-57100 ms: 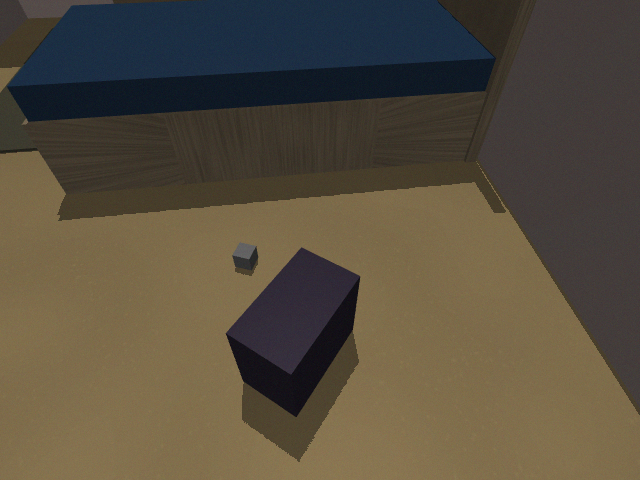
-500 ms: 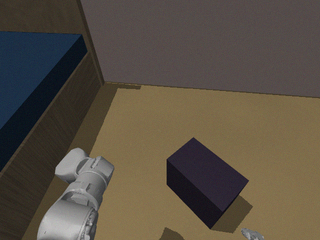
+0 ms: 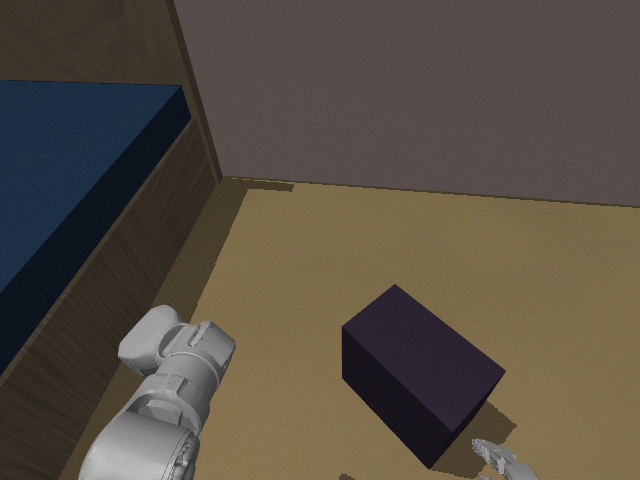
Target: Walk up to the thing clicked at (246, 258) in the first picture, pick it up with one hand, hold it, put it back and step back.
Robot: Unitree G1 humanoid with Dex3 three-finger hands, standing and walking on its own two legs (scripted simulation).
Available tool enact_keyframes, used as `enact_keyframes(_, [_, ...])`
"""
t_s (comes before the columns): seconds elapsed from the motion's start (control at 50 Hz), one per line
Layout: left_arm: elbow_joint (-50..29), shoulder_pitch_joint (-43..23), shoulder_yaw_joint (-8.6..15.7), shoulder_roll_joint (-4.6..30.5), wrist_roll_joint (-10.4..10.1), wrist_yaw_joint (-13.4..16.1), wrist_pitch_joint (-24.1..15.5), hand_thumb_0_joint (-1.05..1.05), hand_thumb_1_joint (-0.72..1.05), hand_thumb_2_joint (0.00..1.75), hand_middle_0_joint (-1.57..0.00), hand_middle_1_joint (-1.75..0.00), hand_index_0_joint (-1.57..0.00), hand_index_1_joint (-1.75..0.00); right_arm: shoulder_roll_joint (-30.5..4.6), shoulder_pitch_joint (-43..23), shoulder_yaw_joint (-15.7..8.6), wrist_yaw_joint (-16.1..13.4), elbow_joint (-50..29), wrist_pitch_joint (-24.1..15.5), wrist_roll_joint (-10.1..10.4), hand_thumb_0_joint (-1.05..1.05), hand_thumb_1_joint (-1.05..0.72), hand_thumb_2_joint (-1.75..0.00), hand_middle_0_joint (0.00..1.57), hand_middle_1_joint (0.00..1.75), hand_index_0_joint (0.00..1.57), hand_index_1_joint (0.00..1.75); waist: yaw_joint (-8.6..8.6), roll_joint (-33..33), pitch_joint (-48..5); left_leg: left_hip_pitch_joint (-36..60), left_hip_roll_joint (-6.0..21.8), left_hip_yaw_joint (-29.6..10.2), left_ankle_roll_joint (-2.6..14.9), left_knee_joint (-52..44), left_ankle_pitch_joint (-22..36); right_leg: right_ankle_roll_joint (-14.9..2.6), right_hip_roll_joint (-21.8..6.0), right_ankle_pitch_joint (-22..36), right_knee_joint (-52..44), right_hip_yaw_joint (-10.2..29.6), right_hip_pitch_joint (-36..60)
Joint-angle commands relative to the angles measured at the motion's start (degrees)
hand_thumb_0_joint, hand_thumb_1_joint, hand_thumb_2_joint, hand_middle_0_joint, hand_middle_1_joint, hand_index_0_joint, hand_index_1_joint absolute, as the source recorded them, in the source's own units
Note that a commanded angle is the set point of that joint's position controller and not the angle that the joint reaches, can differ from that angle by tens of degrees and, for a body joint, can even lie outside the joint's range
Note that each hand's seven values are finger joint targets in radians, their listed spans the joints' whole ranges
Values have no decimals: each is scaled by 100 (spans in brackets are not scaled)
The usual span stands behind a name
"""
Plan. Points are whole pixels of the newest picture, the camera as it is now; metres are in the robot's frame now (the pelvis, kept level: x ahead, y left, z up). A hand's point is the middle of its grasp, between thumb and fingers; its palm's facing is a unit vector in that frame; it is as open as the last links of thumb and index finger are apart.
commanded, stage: hold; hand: left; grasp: from above
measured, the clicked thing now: (183, 370) +0.31 +0.22 -0.07
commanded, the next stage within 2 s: crouch in 0.52 s
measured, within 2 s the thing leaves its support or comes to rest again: neither
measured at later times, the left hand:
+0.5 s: hand (176, 362) +0.31 +0.22 -0.03, palm faces -0.17 -0.40 -0.90, open 10.0 cm
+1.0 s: hand (185, 389) +0.29 +0.22 -0.09, palm faces -0.29 -0.37 -0.88, open 9.9 cm
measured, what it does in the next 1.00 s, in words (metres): stands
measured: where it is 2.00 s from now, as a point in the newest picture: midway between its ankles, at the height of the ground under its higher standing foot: outside the picture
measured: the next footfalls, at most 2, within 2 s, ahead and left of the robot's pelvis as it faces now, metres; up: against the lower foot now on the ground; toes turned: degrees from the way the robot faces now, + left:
none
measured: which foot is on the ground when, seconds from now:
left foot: down 0.00-1.00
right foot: down 0.00-1.00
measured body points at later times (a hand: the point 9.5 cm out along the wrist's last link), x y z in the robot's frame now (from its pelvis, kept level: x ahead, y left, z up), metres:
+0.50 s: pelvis +0.00 +0.00 +0.00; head +0.00 -0.02 +0.45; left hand +0.32 +0.24 +0.02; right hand +0.15 -0.23 -0.12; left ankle -0.01 +0.14 -0.73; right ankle +0.00 -0.11 -0.73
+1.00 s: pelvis -0.01 +0.00 -0.01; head +0.05 +0.00 +0.44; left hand +0.31 +0.24 -0.04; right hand +0.11 -0.25 -0.14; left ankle -0.01 +0.14 -0.73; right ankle +0.00 -0.11 -0.73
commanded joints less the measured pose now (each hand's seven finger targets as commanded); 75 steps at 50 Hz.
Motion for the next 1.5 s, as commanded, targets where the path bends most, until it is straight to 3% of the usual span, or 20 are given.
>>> enact_keyframes(0.0, [-836, -2507, -132, 1049, 422, 221, 106, 0, 73, 79, -112, -55, -106, -62, -663, -600, -200, -23, -665, -273, 39, 0, -89, -90, 20, 30, 20, 30, -7, -434, -1501, 500, -277, 126, 203, -383, 1511, 13, 198, 1719, -470, -31, 827])
enact_keyframes(0.1, [-827, -2530, -239, 813, 308, 146, 62, 0, 72, 81, -112, -57, -106, -63, -645, -647, -181, -25, -690, -380, 61, 0, -89, -90, 20, 30, 20, 30, -37, -460, -1402, 524, -246, 79, 199, -515, 1304, -21, 215, 1377, -553, -46, 748])
enact_keyframes(0.18, [-700, -2479, -173, 986, 393, 223, -34, 0, 71, 81, -111, -59, -105, -65, -667, -637, -193, -30, -697, -419, 38, 0, -89, -90, 20, 30, 20, 30, 9, -428, -1434, 478, -273, 110, 199, -481, 1228, -25, 194, 1304, -585, -23, 796])
enact_keyframes(0.38, [-1248, -2858, -124, 1040, 468, 417, -87, 0, 79, 88, -119, -56, -111, -64, -665, -660, -263, -59, -733, -362, -8, 0, -89, -90, 20, 30, 20, 30, -23, -227, -2042, 760, -228, 85, 154, -369, 1779, -38, 227, 1890, -378, -49, 997])
enact_keyframes(0.46, [-974, -2661, -51, 1063, 372, 386, 27, 0, 77, 80, -116, -54, -110, -61, -712, -648, -300, -58, -707, -332, 8, 0, -89, -90, 20, 30, 20, 30, 59, -296, -1826, 649, -243, 131, 155, -385, 1782, -35, 233, 1889, -422, -61, 1000])
enact_keyframes(0.48, [-807, -2696, -119, 898, 358, 349, 52, 0, 78, 80, -116, -53, -110, -59, -687, -665, -279, -49, -658, -329, 3, 0, -89, -90, 20, 30, 20, 30, -56, -390, -1671, 594, -234, 119, 169, -374, 1756, -10, 234, 1903, -474, -25, 854])
enact_keyframes(0.58, [-355, -2505, -43, 824, 219, 285, 115, 0, 77, 75, -115, -52, -109, -59, -694, -571, -301, -15, -600, -333, 29, 0, -89, -90, 20, 30, 20, 30, 54, -399, -1427, 424, -238, 148, 160, -464, 1596, -52, 230, 1655, -534, -39, 774])
enact_keyframes(0.6, [-363, -2554, -82, 769, 201, 289, 101, 0, 85, 80, -123, -56, -117, -60, -681, -594, -297, -4, -600, -358, 19, 0, -89, -90, 20, 30, 20, 30, 17, -455, -1410, 445, -205, 114, 153, -499, 1588, -53, 248, 1632, -539, -57, 788])
enact_keyframes(0.62, [-366, -2459, -118, 686, 234, 296, 79, 0, 82, 82, -115, -54, -111, -57, -671, -616, -302, 8, -618, -357, 20, 0, -83, -88, 20, 30, 20, 30, 45, -440, -1424, 433, -223, 116, 157, -484, 1576, -59, 237, 1613, -557, -53, 806])
enact_keyframes(0.68, [-255, -2415, 29, 1013, 299, 374, -18, 0, 76, 79, -109, -61, -108, -62, -725, -536, -337, 12, -588, -354, 4, 0, -85, -89, 20, 30, 20, 30, 71, -582, -1489, 350, -238, 161, 188, -399, 1595, -27, 194, 1755, -565, -15, 896])
enact_keyframes(0.86, [174, -2571, 78, 1026, 510, 672, -628, 0, 77, 77, -110, -57, -109, -59, -713, -35, -421, -61, -305, -359, -62, 0, -85, -88, 20, 30, 20, 30, -196, -485, -1622, 62, -188, 165, 173, -38, 1615, -52, 175, 1926, -279, 61, 465])
enact_keyframes(0.98, [971, -2949, 383, 963, 578, 1248, -1146, 0, 78, 70, -109, -56, -109, -56, -720, 332, -554, -45, -49, -492, -301, 0, -85, -88, 20, 30, 20, 30, -447, -337, -1851, -930, -87, 161, 78, 1008, 1386, -78, 197, 1722, 660, 85, -721])
enact_keyframes(1.06, [1822, -2982, 830, 1171, 623, 1760, -1395, 0, 72, 72, -106, -60, -106, -60, -716, 495, -628, 142, 56, -568, -474, 0, -86, -89, 20, 30, 20, 30, -473, -355, -2276, -2239, -98, 116, 13, 2168, 1123, -81, 211, 1659, 1776, 131, -1716])
enact_keyframes(1.16, [2268, -3457, 1387, 1423, 365, 2179, -1607, 0, 73, 72, -109, -57, -108, -58, -820, 403, -672, 370, -15, -593, -618, 0, -86, -89, 20, 30, 20, 30, -490, 34, -2966, -3270, -160, 39, -58, 3103, 950, -93, 207, 1686, 2687, 108, -2513])
enact_keyframes(1.22, [2323, -3686, 1515, 1565, 412, 2335, -1809, 0, 79, 77, -116, -58, -114, -60, -889, 433, -642, 449, 44, -561, -653, 0, -86, -89, 20, 30, 20, 30, -681, 167, -3147, -3870, -157, -41, -67, 3652, 586, -126, 298, 1266, 3214, 3, -3416])
enact_keyframes(1.28, [2195, -4369, 1727, 2001, 397, 2504, -2092, 0, 81, 73, -117, -59, -117, -60, -985, 387, -609, 488, 20, -542, -731, 0, -87, -89, 20, 30, 20, 30, -854, 276, -3733, -4345, -126, -152, -51, 4307, 147, -126, 330, 613, 3827, -108, -4218])
enact_keyframes(1.38, [1945, -5181, 1912, 2533, 288, 2494, -2415, 0, 76, 72, -116, -59, -115, -61, -1094, 515, -550, 416, 248, -507, -763, 0, -89, -90, 20, 30, 20, 30, -1156, 667, -4408, -4772, -23, -265, -116, 5042, -568, -65, 305, -469, 4449, -246, -5253])
enact_keyframes(1.4, [2008, -5288, 1946, 2802, 368, 2450, -2440, 0, 75, 73, -115, -59, -114, -61, -1127, 489, -526, 380, 293, -495, -766, 0, -89, -89, 20, 30, 20, 30, -1157, 793, -4463, -4863, -23, -279, -120, 5117, -747, -76, 317, -706, 4542, -267, -5445])
enact_keyframes(1.46, [1825, -5690, 1885, 2993, 557, 2309, -2473, 0, 80, 78, -120, -62, -118, -64, -1205, 671, -576, 347, 381, -473, -793, 0, -89, -90, 20, 30, 20, 30, -1239, 1102, -4815, -5062, 22, -249, -125, 5546, -706, -78, 275, -628, 4883, -288, -5753])
enact_keyframes(1.48, [2163, -5495, 2007, 3206, 613, 2264, -2446, 0, 82, 76, -122, -59, -121, -61, -1183, 713, -534, 356, 416, -436, -799, 0, -89, -90, 20, 30, 20, 30, -1237, 1046, -4769, -5204, 14, -244, -118, 5650, -771, -76, 286, -696, 4971, -302, -5776])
